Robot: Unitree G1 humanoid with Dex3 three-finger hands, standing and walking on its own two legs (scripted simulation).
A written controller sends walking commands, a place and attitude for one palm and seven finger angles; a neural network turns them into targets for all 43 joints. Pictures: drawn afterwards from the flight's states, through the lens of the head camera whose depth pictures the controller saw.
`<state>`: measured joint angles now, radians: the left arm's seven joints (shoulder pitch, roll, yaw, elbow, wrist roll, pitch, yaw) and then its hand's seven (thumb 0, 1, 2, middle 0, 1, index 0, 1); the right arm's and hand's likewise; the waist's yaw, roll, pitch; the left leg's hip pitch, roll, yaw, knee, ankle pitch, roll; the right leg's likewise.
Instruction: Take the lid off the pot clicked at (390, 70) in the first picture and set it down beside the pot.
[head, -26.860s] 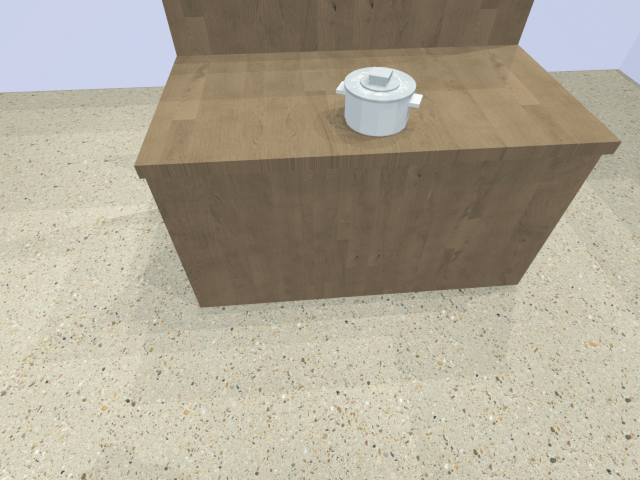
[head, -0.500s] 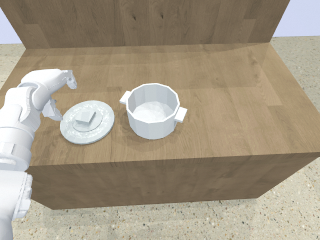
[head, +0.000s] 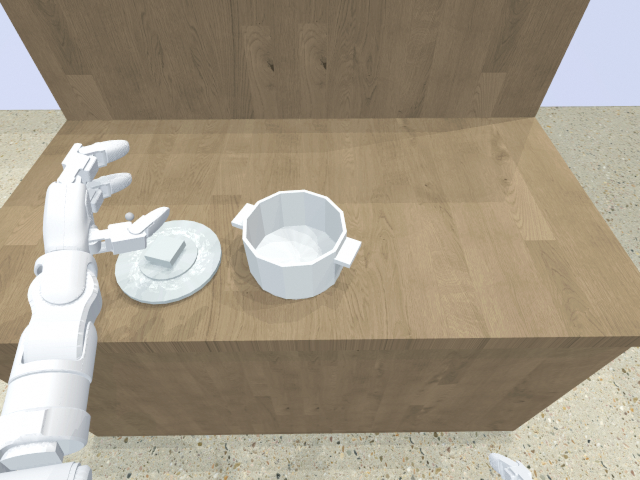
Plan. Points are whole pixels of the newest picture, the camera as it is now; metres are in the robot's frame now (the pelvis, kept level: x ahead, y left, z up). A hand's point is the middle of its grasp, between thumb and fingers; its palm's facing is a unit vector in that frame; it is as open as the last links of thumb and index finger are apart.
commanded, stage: draw the hand back to the body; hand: left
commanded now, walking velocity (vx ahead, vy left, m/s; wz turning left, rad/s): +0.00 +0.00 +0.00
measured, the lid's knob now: (165, 250) +0.49 +0.30 -0.06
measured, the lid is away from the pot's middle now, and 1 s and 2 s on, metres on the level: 0.23 0.23 0.23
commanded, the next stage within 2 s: step back with the hand held close in 1.32 s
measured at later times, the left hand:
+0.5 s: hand (105, 294) +0.26 +0.23 +0.15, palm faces +0.40 -0.87 -0.29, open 7.9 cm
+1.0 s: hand (62, 393) +0.17 +0.22 +0.16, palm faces +0.39 -0.85 -0.35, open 7.5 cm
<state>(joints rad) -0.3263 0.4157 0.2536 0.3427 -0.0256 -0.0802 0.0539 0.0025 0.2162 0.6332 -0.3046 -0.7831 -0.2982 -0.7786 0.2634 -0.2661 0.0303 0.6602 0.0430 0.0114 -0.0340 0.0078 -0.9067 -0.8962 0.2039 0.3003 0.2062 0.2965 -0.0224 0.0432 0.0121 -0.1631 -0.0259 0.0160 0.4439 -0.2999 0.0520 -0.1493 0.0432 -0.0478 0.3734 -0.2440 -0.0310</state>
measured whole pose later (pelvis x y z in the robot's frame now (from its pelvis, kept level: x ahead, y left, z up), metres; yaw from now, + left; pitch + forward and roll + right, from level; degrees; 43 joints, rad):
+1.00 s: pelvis -0.04 -0.02 +0.00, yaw +1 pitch -5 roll -1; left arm 0.38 0.34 0.28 -0.30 -0.09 -0.13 0.09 0.02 0.89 0.90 -0.21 -0.30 -0.21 -0.30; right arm 0.18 -0.25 0.02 0.66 0.04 -0.11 -0.05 0.01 -0.91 -0.90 0.20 0.30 0.20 0.30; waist 0.04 0.08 0.03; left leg -0.10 -0.01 -0.01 0.44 -0.25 0.02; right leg -0.08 0.06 -0.07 0.36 -0.20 -0.06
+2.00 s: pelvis -0.07 +0.03 -0.01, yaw +0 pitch +0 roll -2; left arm 0.64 0.45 0.45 -0.65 -0.05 -0.23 0.09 0.01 0.89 0.90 -0.22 -0.31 -0.21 -0.30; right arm 0.18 -0.19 -0.02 0.56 0.01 -0.07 -0.02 0.01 -0.91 -0.90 0.20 0.30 0.21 0.30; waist 0.00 0.00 0.07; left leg -0.30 -0.06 0.04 0.56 -0.26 0.10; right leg -0.25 -0.03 -0.04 0.51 -0.27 0.03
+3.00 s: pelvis -0.25 +0.01 -0.04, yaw -3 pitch -1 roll -4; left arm 0.51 0.42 0.47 -0.68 -0.07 -0.24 0.12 0.02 0.89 0.90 -0.21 -0.30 -0.21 -0.30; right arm 0.18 -0.15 -0.02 0.57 0.01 -0.14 0.00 0.01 -0.91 -0.90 0.20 0.30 0.21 0.30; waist -0.03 -0.07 0.07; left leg -0.55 0.04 0.03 0.73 -0.17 0.05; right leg -0.49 0.06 0.04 1.11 -0.50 0.02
